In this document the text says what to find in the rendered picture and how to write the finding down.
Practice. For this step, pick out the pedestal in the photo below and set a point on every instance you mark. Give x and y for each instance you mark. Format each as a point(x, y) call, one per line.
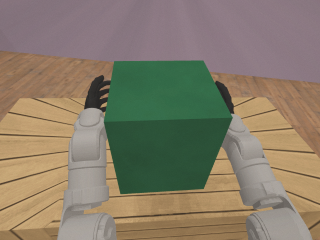
point(34, 150)

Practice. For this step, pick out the right robot forearm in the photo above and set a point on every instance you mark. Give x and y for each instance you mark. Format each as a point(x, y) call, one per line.
point(258, 185)

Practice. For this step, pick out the robot right upper arm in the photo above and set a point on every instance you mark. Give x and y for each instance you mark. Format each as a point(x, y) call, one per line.
point(276, 224)

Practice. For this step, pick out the carton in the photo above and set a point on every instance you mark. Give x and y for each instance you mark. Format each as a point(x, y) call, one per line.
point(165, 123)

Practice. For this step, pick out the left robot forearm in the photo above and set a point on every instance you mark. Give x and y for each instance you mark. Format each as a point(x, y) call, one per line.
point(87, 162)

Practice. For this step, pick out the left robot hand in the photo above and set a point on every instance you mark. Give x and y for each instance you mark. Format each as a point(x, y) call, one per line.
point(94, 94)

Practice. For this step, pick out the robot left upper arm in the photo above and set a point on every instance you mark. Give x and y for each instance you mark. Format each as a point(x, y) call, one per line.
point(92, 226)

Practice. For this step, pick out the right robot hand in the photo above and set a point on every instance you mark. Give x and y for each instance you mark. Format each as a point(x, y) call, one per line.
point(226, 96)

